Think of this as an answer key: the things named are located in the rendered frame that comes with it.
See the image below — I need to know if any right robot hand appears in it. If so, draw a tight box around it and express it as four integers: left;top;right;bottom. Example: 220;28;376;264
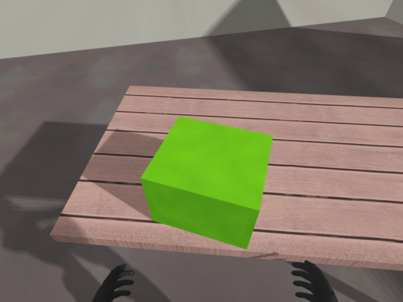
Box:
292;260;338;302

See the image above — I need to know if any left robot hand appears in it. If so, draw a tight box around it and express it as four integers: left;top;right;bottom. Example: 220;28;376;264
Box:
92;264;135;302

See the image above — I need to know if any carton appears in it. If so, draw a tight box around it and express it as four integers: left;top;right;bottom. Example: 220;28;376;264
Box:
140;116;273;250

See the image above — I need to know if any table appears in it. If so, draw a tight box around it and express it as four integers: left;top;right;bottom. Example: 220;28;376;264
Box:
50;86;403;271

